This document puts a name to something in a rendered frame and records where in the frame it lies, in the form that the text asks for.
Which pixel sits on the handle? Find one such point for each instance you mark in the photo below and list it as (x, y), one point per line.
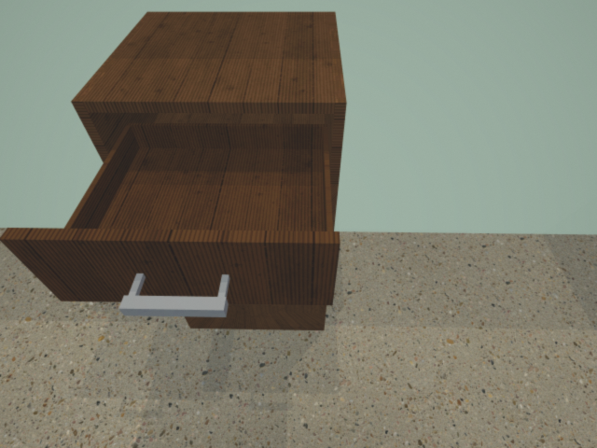
(133, 304)

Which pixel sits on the drawer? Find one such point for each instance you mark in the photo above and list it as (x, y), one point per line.
(184, 203)

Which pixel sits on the cabinet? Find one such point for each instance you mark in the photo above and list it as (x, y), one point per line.
(225, 67)

